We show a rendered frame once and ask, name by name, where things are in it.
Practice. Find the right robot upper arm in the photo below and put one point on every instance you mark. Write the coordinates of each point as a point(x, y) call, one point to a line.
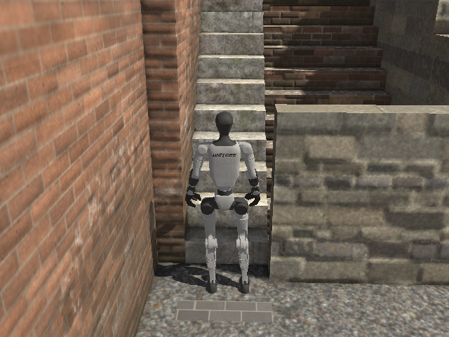
point(247, 150)

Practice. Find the robot right shin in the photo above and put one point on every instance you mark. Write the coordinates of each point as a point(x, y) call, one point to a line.
point(244, 262)

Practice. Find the right robot hand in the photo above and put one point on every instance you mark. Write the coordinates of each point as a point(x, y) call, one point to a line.
point(251, 196)

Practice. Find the robot left forearm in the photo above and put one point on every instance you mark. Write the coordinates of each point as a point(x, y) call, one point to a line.
point(191, 184)

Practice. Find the left robot hand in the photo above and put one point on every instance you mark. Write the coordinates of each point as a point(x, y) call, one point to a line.
point(195, 196)

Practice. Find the robot right forearm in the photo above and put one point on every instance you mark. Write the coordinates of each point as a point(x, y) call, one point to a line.
point(254, 185)

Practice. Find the left robot upper arm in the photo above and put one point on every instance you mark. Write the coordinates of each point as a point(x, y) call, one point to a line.
point(201, 150)

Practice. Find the robot left foot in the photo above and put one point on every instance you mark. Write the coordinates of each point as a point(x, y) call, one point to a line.
point(213, 287)

